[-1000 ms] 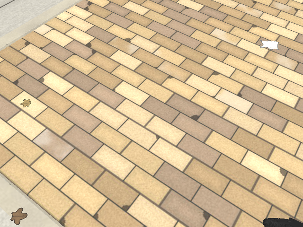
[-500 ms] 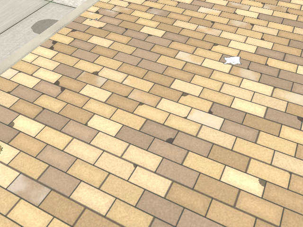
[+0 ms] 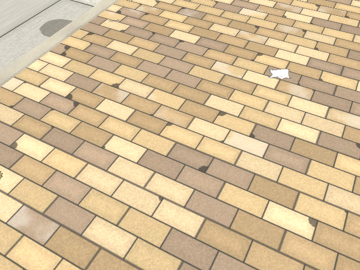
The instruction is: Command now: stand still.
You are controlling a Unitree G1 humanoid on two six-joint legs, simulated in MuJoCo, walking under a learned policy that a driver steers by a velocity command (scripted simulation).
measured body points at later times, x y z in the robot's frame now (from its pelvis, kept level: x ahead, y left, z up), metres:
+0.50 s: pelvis +0.09 +0.06 +0.00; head +0.09 +0.08 +0.45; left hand +0.14 +0.33 -0.15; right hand +0.10 -0.21 -0.13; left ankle +0.06 +0.15 -0.74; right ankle +0.02 -0.08 -0.66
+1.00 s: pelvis +0.36 +0.02 -0.01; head +0.39 +0.02 +0.44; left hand +0.50 +0.28 -0.12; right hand +0.35 -0.24 -0.15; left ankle +0.20 +0.15 -0.64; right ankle +0.44 -0.06 -0.74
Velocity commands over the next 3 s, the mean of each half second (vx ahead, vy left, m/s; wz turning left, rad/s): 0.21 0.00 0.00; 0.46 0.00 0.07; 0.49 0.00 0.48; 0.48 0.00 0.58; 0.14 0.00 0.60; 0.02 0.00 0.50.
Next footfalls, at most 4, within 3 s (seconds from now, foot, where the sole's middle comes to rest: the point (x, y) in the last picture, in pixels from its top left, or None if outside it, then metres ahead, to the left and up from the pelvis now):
0.88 right None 0.48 -0.07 -0.78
1.42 left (132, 218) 0.74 0.22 -0.78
1.92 right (150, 150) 1.09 0.17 -0.78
2.40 left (93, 168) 0.99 0.42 -0.78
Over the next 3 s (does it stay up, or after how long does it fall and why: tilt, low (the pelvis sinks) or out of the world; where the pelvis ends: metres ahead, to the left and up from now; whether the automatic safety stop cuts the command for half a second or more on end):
stays up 1.05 0.28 0.00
